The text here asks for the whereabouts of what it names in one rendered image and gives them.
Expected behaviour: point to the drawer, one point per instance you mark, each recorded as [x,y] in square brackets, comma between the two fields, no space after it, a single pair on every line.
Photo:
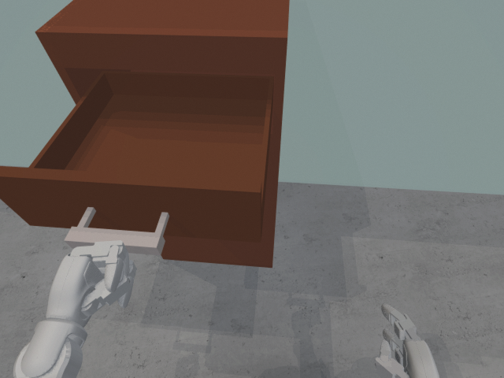
[136,144]

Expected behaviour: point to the robot left forearm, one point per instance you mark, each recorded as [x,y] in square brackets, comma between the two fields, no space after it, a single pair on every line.
[53,352]

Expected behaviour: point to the handle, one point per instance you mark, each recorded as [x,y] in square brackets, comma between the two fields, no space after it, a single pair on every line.
[135,242]

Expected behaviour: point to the robot left hand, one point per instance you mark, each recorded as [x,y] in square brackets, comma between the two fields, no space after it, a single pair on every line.
[104,266]

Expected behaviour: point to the robot right hand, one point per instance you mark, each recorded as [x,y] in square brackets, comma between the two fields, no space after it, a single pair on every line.
[414,358]

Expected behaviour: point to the cabinet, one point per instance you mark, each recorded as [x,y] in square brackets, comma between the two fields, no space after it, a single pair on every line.
[221,37]

